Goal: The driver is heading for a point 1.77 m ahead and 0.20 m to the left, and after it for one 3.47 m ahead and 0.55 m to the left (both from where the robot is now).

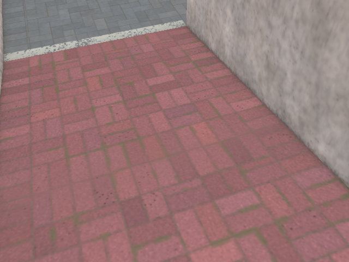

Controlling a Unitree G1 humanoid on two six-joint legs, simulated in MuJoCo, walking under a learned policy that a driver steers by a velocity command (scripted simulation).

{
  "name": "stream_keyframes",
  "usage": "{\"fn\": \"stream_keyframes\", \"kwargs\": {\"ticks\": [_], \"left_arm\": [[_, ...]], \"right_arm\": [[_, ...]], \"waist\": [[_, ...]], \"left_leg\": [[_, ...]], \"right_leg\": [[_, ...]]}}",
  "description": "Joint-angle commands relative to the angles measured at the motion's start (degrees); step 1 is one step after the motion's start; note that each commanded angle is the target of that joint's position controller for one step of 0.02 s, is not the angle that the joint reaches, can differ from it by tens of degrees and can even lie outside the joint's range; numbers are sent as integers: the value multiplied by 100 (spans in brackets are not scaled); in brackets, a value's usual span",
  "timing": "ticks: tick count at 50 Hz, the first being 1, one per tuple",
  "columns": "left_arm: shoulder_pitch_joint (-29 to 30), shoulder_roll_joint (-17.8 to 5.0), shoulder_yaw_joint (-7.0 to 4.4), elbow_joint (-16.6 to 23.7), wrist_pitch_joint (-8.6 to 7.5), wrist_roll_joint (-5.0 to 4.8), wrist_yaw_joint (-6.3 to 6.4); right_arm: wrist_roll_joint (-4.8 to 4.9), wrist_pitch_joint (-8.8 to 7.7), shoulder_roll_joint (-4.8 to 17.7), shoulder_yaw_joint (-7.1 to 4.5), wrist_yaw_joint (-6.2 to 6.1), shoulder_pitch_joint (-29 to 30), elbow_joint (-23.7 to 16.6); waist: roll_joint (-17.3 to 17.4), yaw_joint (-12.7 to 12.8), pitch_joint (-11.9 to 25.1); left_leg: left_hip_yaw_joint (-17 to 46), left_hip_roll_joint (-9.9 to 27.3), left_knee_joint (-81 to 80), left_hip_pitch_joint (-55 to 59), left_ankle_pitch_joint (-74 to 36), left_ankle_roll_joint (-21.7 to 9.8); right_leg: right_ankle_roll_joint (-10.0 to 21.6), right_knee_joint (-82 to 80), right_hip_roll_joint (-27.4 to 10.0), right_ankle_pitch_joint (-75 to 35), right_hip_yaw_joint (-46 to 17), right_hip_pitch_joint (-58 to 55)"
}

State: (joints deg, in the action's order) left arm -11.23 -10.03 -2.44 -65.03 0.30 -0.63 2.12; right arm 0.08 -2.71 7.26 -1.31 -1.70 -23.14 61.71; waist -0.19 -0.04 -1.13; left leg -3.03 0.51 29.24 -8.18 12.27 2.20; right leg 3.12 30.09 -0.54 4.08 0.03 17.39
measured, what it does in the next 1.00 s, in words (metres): goes down: left foot 0.07 m lower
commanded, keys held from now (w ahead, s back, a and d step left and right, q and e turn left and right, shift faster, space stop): no key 0.24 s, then w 0.76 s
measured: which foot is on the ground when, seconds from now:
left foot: down 0.00-0.52, up 0.54-0.98, down 1.00-1.00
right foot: down 0.00-1.00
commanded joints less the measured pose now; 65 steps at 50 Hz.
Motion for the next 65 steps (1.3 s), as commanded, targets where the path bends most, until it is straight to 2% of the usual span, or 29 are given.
{"fn": "stream_keyframes", "kwargs": {"ticks": [1,12,15,17,20,22,24,25,26,27,28,29,31,35,40,44,46,48,49,50,51,52,53,54,55,56,57,61,65], "left_arm": [[-186,-520,-67,102,-30,-2,14],[-222,-523,-51,75,-30,-6,16],[-325,-499,-66,39,-16,-53,20],[-131,-494,-81,197,-166,-125,0],[382,-355,-40,551,-542,-81,-147],[286,-356,-50,624,-659,-127,-226],[-721,-474,-169,242,-640,-157,-263],[-1400,-761,-298,61,-633,-142,-241],[-2078,-1277,-460,-28,-635,-162,-216],[-2360,-1183,-352,36,-649,-58,-284],[-2164,-1189,-315,107,-702,52,-290],[-1730,-899,-233,266,-752,18,-298],[-1201,-664,-105,440,-750,-11,-313],[-1553,-792,-91,383,-653,42,-131],[-1536,-998,-151,442,-585,-20,34],[-1667,-892,-172,382,-600,-112,35],[-1812,-942,-200,359,-552,-78,26],[-1765,-964,-211,395,-498,-26,-37],[-1666,-927,-184,455,-487,3,-88],[-1752,-601,-77,555,-539,70,-129],[-2698,-138,39,372,-699,98,-182],[-2918,-343,78,588,-860,-232,-227],[-1746,-639,-4,907,-862,-461,-162],[-823,-907,-46,1148,-782,-372,-82],[-705,-913,-99,1140,-666,-180,-3],[-956,-809,-130,1082,-577,-15,25],[-1175,-650,-141,1056,-521,24,26],[-666,-605,-189,1373,-593,74,-3],[278,-541,-164,1673,-680,31,-170]], "right_arm": [[2,-21,412,-64,-9,-651,-13],[4,-28,403,-53,-3,-700,-5],[38,25,619,-145,-33,-790,18],[132,-62,795,-203,-38,-811,-116],[187,-275,1043,-287,22,-854,-156],[193,-300,1001,-267,92,-744,-188],[220,-236,1049,-272,124,-340,-323],[214,-247,988,-248,109,-60,-458],[198,-322,684,-176,73,209,-672],[66,-401,640,-162,43,382,-825],[209,-421,394,-137,70,72,-818],[286,-435,570,-167,74,180,-811],[217,-432,730,-277,62,428,-793],[154,-363,729,-364,109,910,-938],[122,-451,582,-234,303,2066,-1273],[127,-469,803,-209,480,2378,-1429],[141,-491,884,-204,519,2469,-1469],[143,-548,1176,-312,532,1804,-1242],[99,-571,1366,-411,525,843,-903],[-32,-599,1771,-470,527,-213,-672],[-37,-524,1776,-333,564,-203,-748],[209,-412,2254,-512,608,-841,-593],[201,-351,1876,-470,518,-608,-575],[117,-360,1483,-326,483,205,-802],[-17,-407,1286,-202,487,882,-1006],[-67,-434,1161,-163,491,1273,-1082],[-68,-443,1064,-131,481,1305,-1026],[-60,-463,1344,-215,282,623,-774],[100,-390,1343,-231,145,293,-656]], "waist": [[77,1,-193],[87,2,-206],[387,-6,-378],[666,-99,-893],[952,-209,-1268],[890,-95,-1089],[604,337,-664],[142,621,-505],[-1126,837,-313],[-1523,855,-77],[-1434,566,69],[-846,398,-235],[-243,201,-454],[-280,157,-415],[-344,355,-589],[-270,437,-585],[-267,467,-567],[14,106,-206],[83,-315,297],[841,-634,1204],[2249,-174,1863],[2373,-474,2812],[1236,-567,1921],[405,-555,892],[9,-265,498],[28,40,275],[301,209,162],[333,135,87],[284,-140,-61]], "left_leg": [[231,243,-700,-848,-918,-312],[237,238,-703,-844,-966,-317],[463,298,-934,-966,1484,-582],[1237,854,-1377,-1062,2582,-993],[2342,1838,-1531,-391,1427,-1471],[2085,1766,-1244,-210,544,-1355],[1377,1176,-765,-1023,403,-997],[804,711,134,-1510,-276,-722],[-169,-24,2118,-2254,-632,-302],[267,-320,3752,-2898,1742,-274],[755,-106,4383,-3348,1882,-472],[820,254,4563,-3598,1433,-612],[735,618,3898,-3444,466,-681],[511,646,2445,-3141,-524,-370],[299,314,160,-2267,-2433,-242],[575,431,-223,-2139,-2931,-465],[581,434,-355,-2154,-2489,-558],[320,224,-602,-1351,-2189,-698],[214,144,-371,-97,-2500,-799],[1151,1104,421,1698,-3802,-1118],[2652,1965,991,2814,-5642,-1580],[4652,2774,-298,3527,-2362,-2561],[4766,2496,-1023,2886,333,-2311],[4098,2169,-1245,1685,563,-1947],[3519,2005,-1322,450,-326,-1830],[2990,1743,-1407,-446,-980,-1731],[2471,1517,-1529,-901,-1274,-1601],[1563,1269,-1827,-801,-2791,-1599],[863,841,-1993,-663,-2276,-1297]], "right_leg": [[164,-252,-143,-1159,-136,-648],[157,-240,-143,-1188,-126,-652],[203,153,218,1420,268,-262],[272,705,256,2275,371,525],[311,1404,-101,1723,275,1629],[344,891,-157,1758,311,1350],[354,70,154,943,522,-548],[518,-264,-156,1091,-85,-1187],[1058,-1132,-1029,1164,-1664,-1880],[1453,-1739,-1909,-103,-3277,-2279],[1759,-1858,-2236,663,-3683,-2199],[1593,-1803,-2056,1047,-3187,-1991],[1149,-1919,-1573,484,-2054,-1463],[989,-2098,-1186,-712,-1063,-1332],[891,-1896,-819,-210,-373,-590],[819,-997,-1124,359,-554,-684],[763,-447,-1261,178,-715,-1032],[625,717,-1011,-876,-528,-1218],[492,1917,-664,-1090,-372,-756],[265,4073,-265,583,-47,636],[49,6167,297,3619,-243,2099],[-61,6564,366,3312,-712,2988],[-90,6447,-72,2675,-505,3741],[-61,6005,-322,2074,-343,3759],[-74,5596,-533,1617,-384,3163],[-73,4969,-694,1334,-532,2550],[-42,4458,-791,1231,-564,2173],[-60,2614,-824,135,-419,2132],[26,628,-511,-1678,-135,1554]]}}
